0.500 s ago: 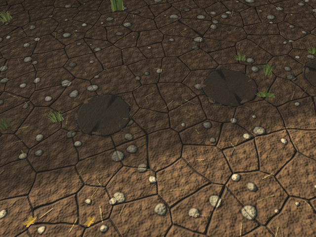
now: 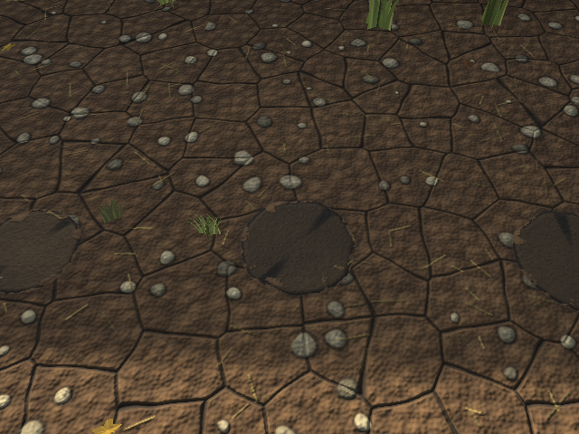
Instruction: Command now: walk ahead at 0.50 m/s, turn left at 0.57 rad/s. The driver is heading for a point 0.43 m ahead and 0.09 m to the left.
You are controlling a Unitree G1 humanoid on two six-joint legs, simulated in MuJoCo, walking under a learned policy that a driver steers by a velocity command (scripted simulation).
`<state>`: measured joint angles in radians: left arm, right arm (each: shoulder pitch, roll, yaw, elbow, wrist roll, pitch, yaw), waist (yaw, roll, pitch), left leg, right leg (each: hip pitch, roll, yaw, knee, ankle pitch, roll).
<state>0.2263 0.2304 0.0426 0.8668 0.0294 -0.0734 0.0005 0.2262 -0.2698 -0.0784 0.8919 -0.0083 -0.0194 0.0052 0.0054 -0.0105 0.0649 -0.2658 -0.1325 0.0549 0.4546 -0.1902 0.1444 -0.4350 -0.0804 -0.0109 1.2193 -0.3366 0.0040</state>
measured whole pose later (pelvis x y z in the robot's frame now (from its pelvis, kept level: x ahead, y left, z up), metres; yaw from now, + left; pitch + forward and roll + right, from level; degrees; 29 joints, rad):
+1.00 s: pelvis +0.36 +0.01 +0.01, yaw +19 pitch -1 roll +0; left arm 0.28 0.22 0.01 0.94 0.02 0.01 0.01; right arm 0.15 -0.19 0.01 0.87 -0.01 0.00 -0.02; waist 0.03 -0.03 0.02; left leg -0.25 -0.05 0.00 0.43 -0.17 0.05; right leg -0.15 -0.02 -0.02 0.43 -0.25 0.02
